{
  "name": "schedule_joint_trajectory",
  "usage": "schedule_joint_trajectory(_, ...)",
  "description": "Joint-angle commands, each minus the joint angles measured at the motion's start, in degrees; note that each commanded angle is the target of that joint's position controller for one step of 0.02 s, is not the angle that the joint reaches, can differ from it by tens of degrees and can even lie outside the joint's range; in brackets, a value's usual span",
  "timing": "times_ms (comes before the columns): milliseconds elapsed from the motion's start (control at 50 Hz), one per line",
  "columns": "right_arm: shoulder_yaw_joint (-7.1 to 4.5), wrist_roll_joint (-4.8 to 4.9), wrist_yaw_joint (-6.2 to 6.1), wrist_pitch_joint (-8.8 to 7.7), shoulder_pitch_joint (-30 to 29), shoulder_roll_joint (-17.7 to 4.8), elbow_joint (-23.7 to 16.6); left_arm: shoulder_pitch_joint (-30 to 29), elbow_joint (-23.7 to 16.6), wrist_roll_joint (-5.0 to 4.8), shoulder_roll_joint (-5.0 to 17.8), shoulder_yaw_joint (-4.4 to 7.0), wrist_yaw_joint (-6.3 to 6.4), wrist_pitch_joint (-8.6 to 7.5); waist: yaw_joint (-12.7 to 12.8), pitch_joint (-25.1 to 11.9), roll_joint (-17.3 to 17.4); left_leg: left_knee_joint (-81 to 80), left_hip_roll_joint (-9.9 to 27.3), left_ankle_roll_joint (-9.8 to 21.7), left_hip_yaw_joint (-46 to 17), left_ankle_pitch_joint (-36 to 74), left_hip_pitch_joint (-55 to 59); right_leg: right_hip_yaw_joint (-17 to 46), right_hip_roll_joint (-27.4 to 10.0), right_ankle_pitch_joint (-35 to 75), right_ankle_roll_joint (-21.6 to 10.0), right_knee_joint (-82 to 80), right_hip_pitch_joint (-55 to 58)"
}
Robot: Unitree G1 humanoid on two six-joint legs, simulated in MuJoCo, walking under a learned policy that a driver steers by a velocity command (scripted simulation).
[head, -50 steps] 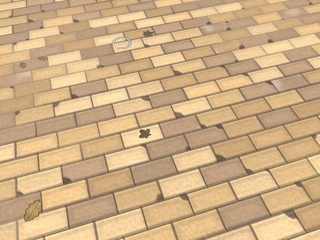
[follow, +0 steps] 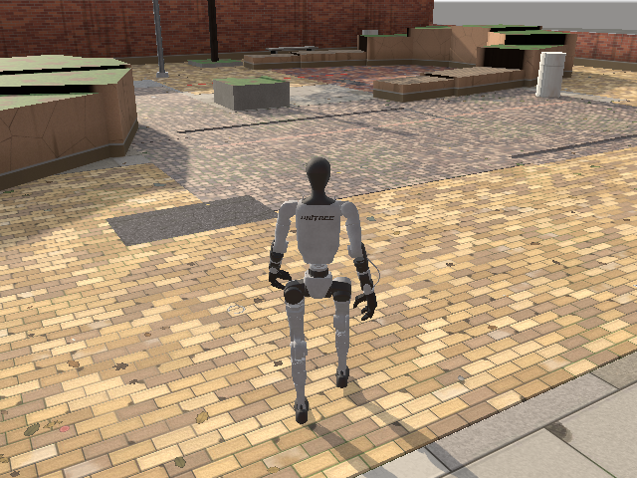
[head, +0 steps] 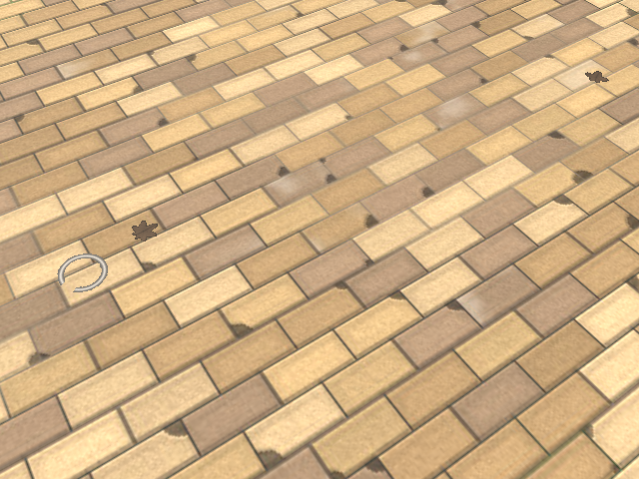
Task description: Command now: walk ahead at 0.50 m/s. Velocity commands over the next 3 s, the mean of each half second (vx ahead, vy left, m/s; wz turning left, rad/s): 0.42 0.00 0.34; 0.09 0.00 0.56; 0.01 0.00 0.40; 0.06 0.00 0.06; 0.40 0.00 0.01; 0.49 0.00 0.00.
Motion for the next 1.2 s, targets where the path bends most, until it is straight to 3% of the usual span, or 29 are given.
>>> schedule_joint_trajectory(20,-1.85,-0.26,-0.6,-0.3,2.3,-9.1,-1.1,-5.5,-4.9,-0.1,4.3,0.9,0.4,-1.13,0.8,2.6,6.6,0.1,16.9,6.9,-8.3,27.4,-1.6,-1.3,1.9,-1.7,-1.4,-3.4,3.0)
schedule_joint_trajectory(60,-2.06,-0.38,-0.94,0.01,0.9,-10.1,-0.9,-0.6,-3.7,0.14,5.3,1.55,0.89,-1.78,3.8,0.8,6.5,6.8,17.0,5.9,-8.9,36.6,-0.8,-1.3,4.0,-5.9,-2.8,-6.9,10.2)
schedule_joint_trajectory(80,-2.01,-0.13,-0.91,0.21,0.0,-10.1,-0.9,7.0,-1.2,0.49,6.3,2.19,1.36,-2.44,7.3,-2.9,4.6,15.5,14.8,4.9,-7.3,39.7,-2.6,-1.8,5.3,-4.6,-3.9,-11.2,20.1)
schedule_joint_trajectory(100,-1.54,0.28,-0.8,0.08,-0.5,-8.7,-1.9,16.8,1.5,1.59,9.5,3.33,2.13,-3.22,10.8,-9.4,1.5,28.1,11.7,3.8,-5.5,31.0,-10.7,3.9,-0.4,-5.9,-6.0,-12.0,34.5)
schedule_joint_trajectory(120,0.02,2.23,-0.51,-0.02,3.9,-2.3,-4.2,23.3,1.7,2.79,16.0,5.02,2.77,-3.2,10.7,-18.4,-9.7,48.4,3.9,0.9,-0.5,2.8,-29.5,26.6,-18.1,-12.4,-11.5,-14.6,52.6)
schedule_joint_trajectory(140,-1.33,1.12,-1.13,0.61,4.2,-6.8,-3.2,22.0,2.0,0.94,14.9,5.13,2.45,-2.2,10.0,-18.7,-8.5,56.9,1.7,1.5,-4.0,-15.8,-36.1,37.8,-21.8,-15.6,-13.5,-20.8,49.0)
schedule_joint_trajectory(160,-2.15,0.32,-1.14,1.11,0.6,-8.5,-3.3,16.3,1.1,0.12,10.7,4.02,2.26,-1.94,7.6,-9.6,-3.0,58.7,5.3,2.1,-6.6,-11.6,-38.0,29.7,-18.8,-19.3,-11.9,-22.1,41.0)
schedule_joint_trajectory(180,-1.94,0.29,-0.64,1.11,-1.7,-7.0,-3.6,11.9,0.5,-0.15,7.2,3.18,2.04,-2.24,6.3,-4.2,-1.7,56.8,7.4,2.0,-6.5,-7.1,-37.2,22.7,-16.2,-16.9,-10.4,-24.7,33.6)
schedule_joint_trajectory(220,-2.1,-0.75,0.1,2.37,-2.3,-5.6,-3.4,9.9,1.1,-0.43,4.4,2.46,2.32,-3.08,3.7,-0.1,-3.3,53.5,9.5,1.2,-5.9,-3.4,-33.7,12.5,-11.7,-9.5,-7.1,-27.7,25.9)
schedule_joint_trajectory(320,-2.31,-1.09,1.26,4.39,-6.8,-3.6,-5.4,13.0,3.1,-0.97,5.3,2.92,2.79,-5.02,1.9,1.3,-1.1,51.9,9.8,-0.9,-4.0,3.8,-37.5,0.4,-10.5,14.5,-7.2,-27.7,25.8)
schedule_joint_trajectory(420,-1.04,-0.93,1.82,4.32,-15.2,-1.3,-9.1,13.8,4.2,-1.05,5.5,2.81,3.49,-4.12,2.9,1.5,-3.4,33.3,7.5,-1.3,1.7,13.5,-32.3,-10.3,-7.4,29.6,-6.3,-22.7,24.8)
schedule_joint_trajectory(500,-1.23,-1.74,2.01,4.38,-16.3,-3.0,-10.6,15.7,5.1,-1.24,7.5,3.6,4.2,-2.93,3.5,-0.7,-4.0,26.4,5.1,0.9,4.0,10.3,-28.3,-11.1,-9.8,35.6,-5.9,-15.5,30.8)
schedule_joint_trajectory(560,-2.49,-2.27,1.38,3.47,-8.8,-5.6,-9.2,14.4,4.5,-1.36,8.9,4.43,4.74,-1.34,0.6,-5.2,-2.7,20.4,1.6,4.3,4.3,5.9,-20.4,-11.3,-10.0,37.6,-4.5,1.2,32.7)
schedule_joint_trajectory(580,-3.28,-2.73,0.67,2.52,-4.2,-7.7,-8.2,14.8,4.2,-1.49,9.4,4.67,4.46,-0.82,-2.2,-8.3,1.8,13.6,2.6,6.1,1.3,17.3,-12.8,-12.2,-7.8,26.7,-1.9,13.8,29.0)
schedule_joint_trajectory(600,-4.96,-2.47,-0.06,2.08,-3.6,-14.8,-8.8,18.9,1.9,-0.93,5.5,3.83,4.09,-0.62,0.8,-13.3,12.9,19.3,18.1,10.5,-15.6,51.6,0.5,-12.3,-2.0,-14.7,0.7,30.6,14.8)
schedule_joint_trajectory(620,-6.23,0.25,-0.3,3.35,-2.9,-18.3,-9.9,20.2,0.1,-1.43,4.9,3.62,3.81,0.52,0.6,-21.4,15.9,15.4,27.4,22.2,-35.0,57.7,8.5,-3.5,7.8,-36.6,2.7,44.2,2.4)
schedule_joint_trajectory(640,-5.93,1.4,-0.57,4.55,-4.8,-16.3,-11.1,17.3,0.4,-0.32,5.9,3.58,3.75,1.19,0.1,-18.7,5.8,12.0,26.0,21.2,-30.6,44.0,3.8,2.6,3.6,-32.9,2.8,44.5,-0.2)
schedule_joint_trajectory(680,-4.12,0.72,-1.24,5.66,-12.0,-10.0,-11.8,11.3,-0.5,-0.5,5.3,3.57,3.85,1.25,2.6,-5.0,2.3,7.0,19.5,15.9,-23.2,27.8,-10.7,3.2,0.9,-24.3,2.9,36.9,-1.0)
schedule_joint_trajectory(700,-3.79,0.89,-1.5,5.82,-13.3,-8.7,-12.0,11.2,-0.9,0.24,5.8,3.76,3.98,1.81,3.8,-3.5,3.8,6.0,16.6,13.7,-20.7,24.9,-14.4,3.5,0.2,-21.7,3.1,33.0,1.2)
schedule_joint_trajectory(720,-3.59,0.48,-1.45,5.77,-14.1,-8.1,-12.2,12.7,-0.4,0.76,5.6,3.76,3.99,2.64,4.5,-4.3,4.8,5.6,14.8,12.4,-19.1,24.1,-16.4,3.1,0.7,-20.2,3.2,31.6,3.8)
schedule_joint_trajectory(780,-4.27,-0.15,-0.85,5.06,-13.6,-10.3,-12.5,13.4,-0.6,0.16,4.5,3.55,3.85,3.86,4.9,-7.2,4.8,5.7,12.9,11.1,-18.8,22.2,-17.0,3.3,2.0,-18.8,3.6,27.7,5.6)
schedule_joint_trajectory(880,-4.86,-0.37,-0.89,6.21,-12.3,-11.6,-13.1,7.6,-3.1,-0.07,5.6,3.76,4.17,4.67,2.4,-5.9,8.3,2.5,11.7,9.6,-24.7,-1.6,-16.3,4.7,2.8,-17.8,4.3,19.1,2.9)
schedule_joint_trajectory(1020,-5.44,-0.97,-0.46,6.99,-12.3,-12.1,-13.7,6.4,-4.7,-1.25,5.8,3.36,4.62,3.52,1.6,-5.4,9.4,3.2,11.5,8.8,-31.2,-2.7,-16.0,5.2,6.2,-20.4,2.3,7.8,8.7)
schedule_joint_trajectory(1100,-5.47,0.06,-0.13,7.58,-15.2,-11.7,-14.1,14.5,-3.5,-1.86,6.1,3.27,5.29,2.42,5.7,-5.1,9.7,4.8,8.2,4.2,-32.4,-2.4,-21.6,4.2,8.7,-15.9,-0.8,-12.9,23.5)
schedule_joint_trajectory(1120,-4.99,0.71,-0.4,7.46,-14.9,-9.8,-14.6,15.4,-3.4,-1.21,9.0,3.94,5.84,2.07,5.7,-4.3,5.3,8.8,4.2,0.6,-29.1,-9.5,-26.3,9.2,3.1,-16.5,-2.2,-21.6,28.2)
schedule_joint_trajectory(1140,-4.27,1.66,-0.67,7.24,-12.8,-6.4,-15.6,13.1,-5.4,-0.21,15.3,5.23,6.14,2.16,3.7,-5.4,-7.8,23.6,-4.1,-2.9,-17.8,-16.3,-34.0,26.5,-12.9,-24.3,-7.2,-27.0,31.4)
schedule_joint_trajectory(1160,-5.3,-0.55,-1.12,6.84,-13.7,-10.5,-14.9,6.6,-7.0,0.6,16.0,5.33,5.72,2.38,3.3,-0.5,-8.3,36.7,-5.9,-3.6,-9.5,-16.4,-37.6,31.0,-19.1,-18.0,-11.8,-28.4,21.4)
schedule_joint_trajectory(1180,-5.9,-1.56,-0.89,6.72,-13.8,-12.5,-14.3,6.0,-7.4,0.39,11.5,4.2,5.4,2.23,2.3,-0.5,-3.0,44.5,-2.7,-3.9,-11.2,-13.8,-32.6,26.0,-16.2,-9.4,-12.2,-25.8,17.5)
schedule_joint_trajectory(1200,-5.79,-1.49,-0.42,6.89,-11.6,-11.4,-13.2,3.5,-7.5,-0.06,8.7,3.37,5.04,1.98,0.1,-0.6,-1.6,48.8,-3.0,-3.8,-11.3,-10.4,-30.7,19.3,-11.6,-2.7,-10.3,-23.6,16.4)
